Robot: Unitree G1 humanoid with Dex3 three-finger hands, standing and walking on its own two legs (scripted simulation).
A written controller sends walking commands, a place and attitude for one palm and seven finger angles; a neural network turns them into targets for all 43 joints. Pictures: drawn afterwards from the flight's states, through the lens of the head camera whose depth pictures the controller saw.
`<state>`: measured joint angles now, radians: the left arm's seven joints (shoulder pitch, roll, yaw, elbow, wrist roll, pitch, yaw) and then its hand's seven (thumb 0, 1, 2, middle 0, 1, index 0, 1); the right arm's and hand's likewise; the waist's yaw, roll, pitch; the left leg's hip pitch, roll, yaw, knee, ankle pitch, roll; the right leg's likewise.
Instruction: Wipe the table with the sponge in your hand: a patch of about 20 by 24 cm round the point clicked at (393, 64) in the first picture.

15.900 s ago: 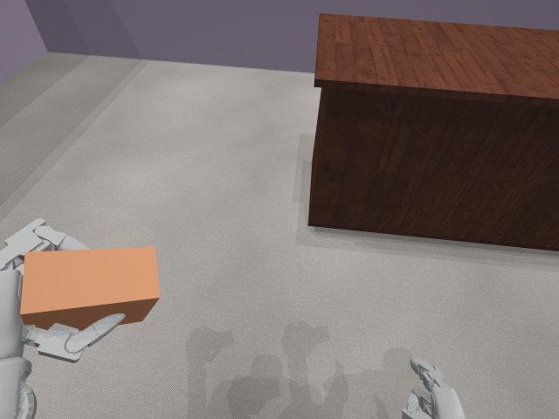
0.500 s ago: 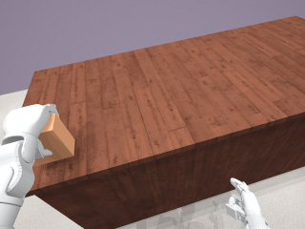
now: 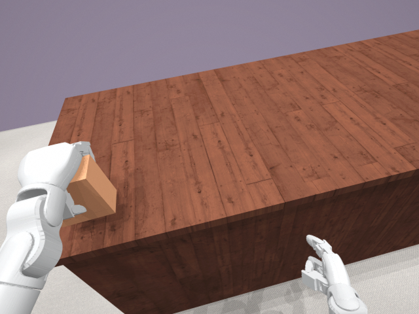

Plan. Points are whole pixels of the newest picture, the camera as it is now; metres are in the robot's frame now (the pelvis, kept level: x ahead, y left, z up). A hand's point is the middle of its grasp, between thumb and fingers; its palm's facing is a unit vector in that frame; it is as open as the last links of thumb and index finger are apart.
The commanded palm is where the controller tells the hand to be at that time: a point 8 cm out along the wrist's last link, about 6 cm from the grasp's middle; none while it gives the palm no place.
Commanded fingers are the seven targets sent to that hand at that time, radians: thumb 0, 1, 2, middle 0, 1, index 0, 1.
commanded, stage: move the sponge above the wiping area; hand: left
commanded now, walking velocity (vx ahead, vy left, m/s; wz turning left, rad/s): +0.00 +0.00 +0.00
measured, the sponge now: (80, 197) +0.26 +0.31 +0.11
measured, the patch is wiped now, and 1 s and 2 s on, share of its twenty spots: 0.00 0.00 0.00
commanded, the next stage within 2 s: lower the sponge onto the table in 0.30 s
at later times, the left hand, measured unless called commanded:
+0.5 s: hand (69, 185) +0.26 +0.30 +0.15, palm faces +0.03 -0.04 -1.00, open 9.6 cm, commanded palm +0.23 +0.30 +0.22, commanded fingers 0.00 0.10 1.30 -1.20 -1.60 -1.20 -1.60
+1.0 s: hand (77, 188) +0.26 +0.30 +0.13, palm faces +0.00 -0.04 -1.00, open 9.6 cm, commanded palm +0.23 +0.30 +0.21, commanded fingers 0.00 0.10 1.30 -1.20 -1.60 -1.20 -1.60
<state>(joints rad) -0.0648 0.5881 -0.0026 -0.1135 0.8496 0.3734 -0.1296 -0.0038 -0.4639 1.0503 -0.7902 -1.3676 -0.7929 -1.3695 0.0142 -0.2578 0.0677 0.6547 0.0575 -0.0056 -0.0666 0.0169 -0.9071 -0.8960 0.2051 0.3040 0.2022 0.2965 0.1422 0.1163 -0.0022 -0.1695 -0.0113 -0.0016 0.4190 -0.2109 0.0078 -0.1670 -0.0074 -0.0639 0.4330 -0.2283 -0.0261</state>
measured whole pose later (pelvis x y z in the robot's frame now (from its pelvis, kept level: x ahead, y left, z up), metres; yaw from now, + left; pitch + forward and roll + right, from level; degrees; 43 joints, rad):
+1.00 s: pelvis +0.00 -0.01 +0.00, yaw +0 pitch -3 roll +0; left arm -0.05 0.62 0.04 -0.05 0.84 0.28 -0.15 0.00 -0.46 1.05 -0.79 -1.37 -0.79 -1.37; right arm 0.06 -0.28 0.05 0.65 0.06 -0.03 -0.09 0.02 -0.91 -0.90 0.20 0.30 0.20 0.30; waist 0.12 0.11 0.01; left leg -0.18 0.01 -0.01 0.45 -0.22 -0.01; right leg -0.17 0.01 -0.07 0.45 -0.23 -0.05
